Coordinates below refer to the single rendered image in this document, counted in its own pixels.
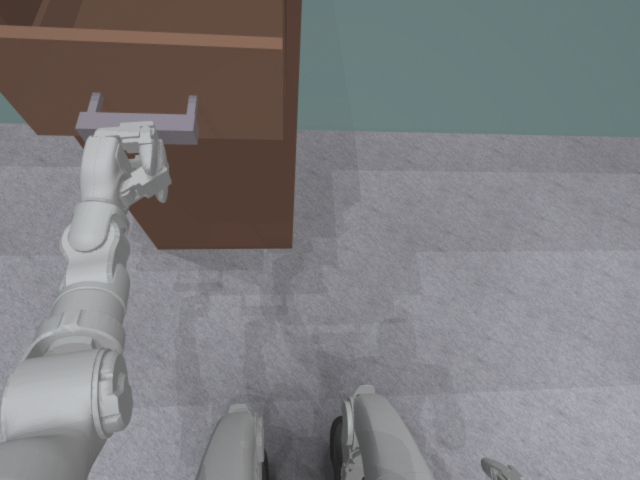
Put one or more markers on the left robot hand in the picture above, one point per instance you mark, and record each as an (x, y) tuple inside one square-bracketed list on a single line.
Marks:
[(105, 165)]

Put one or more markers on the cabinet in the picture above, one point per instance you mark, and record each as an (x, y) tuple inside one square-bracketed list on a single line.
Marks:
[(225, 193)]

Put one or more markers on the robot thigh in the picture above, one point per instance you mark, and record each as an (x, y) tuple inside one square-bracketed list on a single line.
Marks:
[(235, 447), (388, 449)]

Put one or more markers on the drawer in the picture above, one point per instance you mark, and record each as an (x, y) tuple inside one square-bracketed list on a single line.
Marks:
[(148, 56)]

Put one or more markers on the handle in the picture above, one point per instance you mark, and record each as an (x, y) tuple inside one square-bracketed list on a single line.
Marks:
[(179, 129)]

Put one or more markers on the robot right thigh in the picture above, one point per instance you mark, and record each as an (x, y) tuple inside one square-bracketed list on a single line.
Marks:
[(388, 449)]

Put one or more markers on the robot left thigh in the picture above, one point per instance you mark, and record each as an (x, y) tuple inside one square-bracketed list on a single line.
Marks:
[(235, 447)]

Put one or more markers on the right robot hand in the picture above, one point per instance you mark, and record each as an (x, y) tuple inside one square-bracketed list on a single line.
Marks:
[(498, 471)]

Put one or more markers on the left robot forearm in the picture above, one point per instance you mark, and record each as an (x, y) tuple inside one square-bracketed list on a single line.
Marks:
[(91, 302)]

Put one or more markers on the robot left upper arm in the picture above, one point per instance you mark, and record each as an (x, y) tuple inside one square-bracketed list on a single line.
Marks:
[(59, 411)]

